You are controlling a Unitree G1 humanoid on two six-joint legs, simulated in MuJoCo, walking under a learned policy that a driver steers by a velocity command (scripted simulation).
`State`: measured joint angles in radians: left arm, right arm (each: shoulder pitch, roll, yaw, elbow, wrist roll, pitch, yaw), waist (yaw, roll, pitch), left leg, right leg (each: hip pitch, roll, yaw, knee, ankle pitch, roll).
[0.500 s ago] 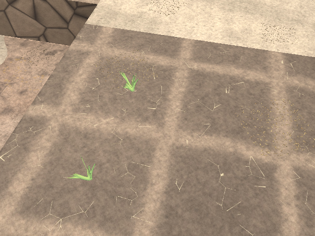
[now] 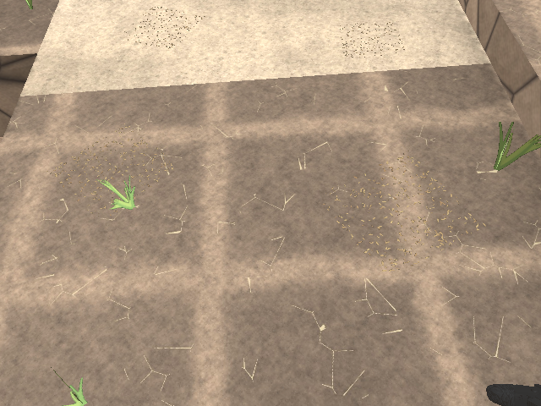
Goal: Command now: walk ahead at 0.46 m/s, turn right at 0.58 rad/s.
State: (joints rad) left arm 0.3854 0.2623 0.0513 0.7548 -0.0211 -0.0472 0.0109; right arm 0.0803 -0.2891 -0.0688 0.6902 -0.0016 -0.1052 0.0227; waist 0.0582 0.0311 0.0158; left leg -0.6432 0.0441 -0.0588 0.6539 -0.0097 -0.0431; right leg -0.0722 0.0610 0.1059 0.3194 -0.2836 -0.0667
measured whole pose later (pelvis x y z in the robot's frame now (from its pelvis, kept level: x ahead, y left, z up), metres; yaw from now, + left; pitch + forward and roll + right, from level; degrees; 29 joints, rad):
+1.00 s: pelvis +0.51 -0.04 -0.01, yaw +8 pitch +1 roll -3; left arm 0.35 0.28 0.08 0.82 0.00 -0.09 0.00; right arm 0.12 -0.29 -0.06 0.69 0.02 -0.02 0.03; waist 0.08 0.04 0.03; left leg -0.68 0.10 -0.03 0.77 -0.02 0.01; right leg 0.02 0.01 -0.21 0.24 -0.27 0.00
